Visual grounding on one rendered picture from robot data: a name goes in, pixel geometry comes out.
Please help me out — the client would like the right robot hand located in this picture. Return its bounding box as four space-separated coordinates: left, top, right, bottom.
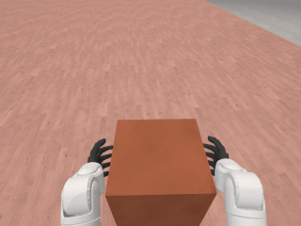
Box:
203 136 229 176

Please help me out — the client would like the left robot forearm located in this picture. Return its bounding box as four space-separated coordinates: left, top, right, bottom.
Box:
60 162 105 226

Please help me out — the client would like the right robot forearm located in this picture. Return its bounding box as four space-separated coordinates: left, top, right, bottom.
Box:
214 158 267 226

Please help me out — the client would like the carton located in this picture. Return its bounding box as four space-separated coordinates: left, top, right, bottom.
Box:
104 119 217 226

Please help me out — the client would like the left robot hand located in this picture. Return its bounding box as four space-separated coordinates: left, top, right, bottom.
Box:
87 138 113 177

